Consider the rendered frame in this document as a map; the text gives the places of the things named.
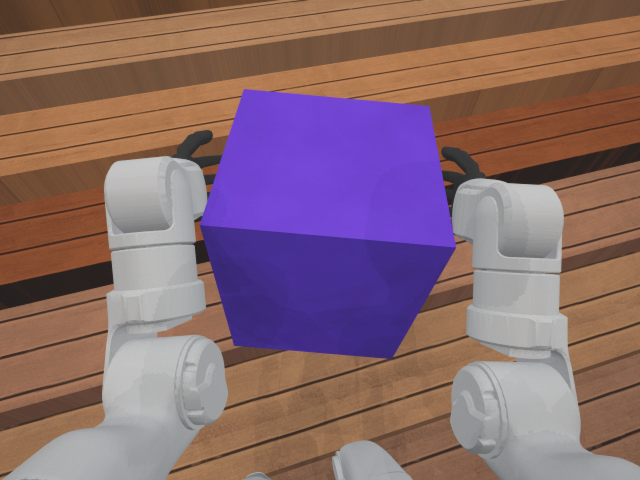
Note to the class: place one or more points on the robot right upper arm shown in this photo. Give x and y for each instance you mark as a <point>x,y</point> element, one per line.
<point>522,419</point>

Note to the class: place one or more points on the right robot thigh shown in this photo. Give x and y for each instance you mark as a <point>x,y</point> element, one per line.
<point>365,460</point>

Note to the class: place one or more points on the robot left upper arm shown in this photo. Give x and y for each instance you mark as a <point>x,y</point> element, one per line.
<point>158,394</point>

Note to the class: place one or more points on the left robot forearm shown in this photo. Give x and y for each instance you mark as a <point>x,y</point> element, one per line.
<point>151,205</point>

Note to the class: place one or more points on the carton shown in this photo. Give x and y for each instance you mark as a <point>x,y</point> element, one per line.
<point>327,225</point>

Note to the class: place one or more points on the left robot hand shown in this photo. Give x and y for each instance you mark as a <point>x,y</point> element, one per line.
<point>189,146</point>

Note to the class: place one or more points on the right robot forearm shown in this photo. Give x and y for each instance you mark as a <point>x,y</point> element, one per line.
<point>516,233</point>

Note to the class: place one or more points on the right robot hand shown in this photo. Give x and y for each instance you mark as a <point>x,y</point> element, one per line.
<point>466,163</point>

